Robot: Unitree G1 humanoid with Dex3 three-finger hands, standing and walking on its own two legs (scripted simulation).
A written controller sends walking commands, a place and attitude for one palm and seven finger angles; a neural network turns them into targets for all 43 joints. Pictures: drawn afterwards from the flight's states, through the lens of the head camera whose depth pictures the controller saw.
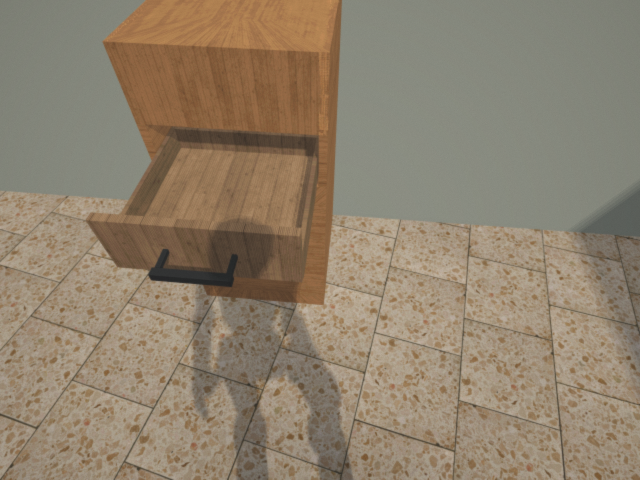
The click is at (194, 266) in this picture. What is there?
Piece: drawer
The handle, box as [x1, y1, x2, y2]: [148, 249, 237, 286]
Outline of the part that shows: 148,274 150,278 153,280 231,286 233,280 232,273 237,256 236,254 232,254 227,271 225,273 163,268 162,266 169,252 167,249 163,249 155,266 151,268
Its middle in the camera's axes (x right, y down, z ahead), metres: -0.24 +0.06 +0.72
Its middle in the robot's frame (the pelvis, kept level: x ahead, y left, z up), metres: +0.48 +0.27 -0.11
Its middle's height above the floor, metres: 0.66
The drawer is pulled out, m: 0.29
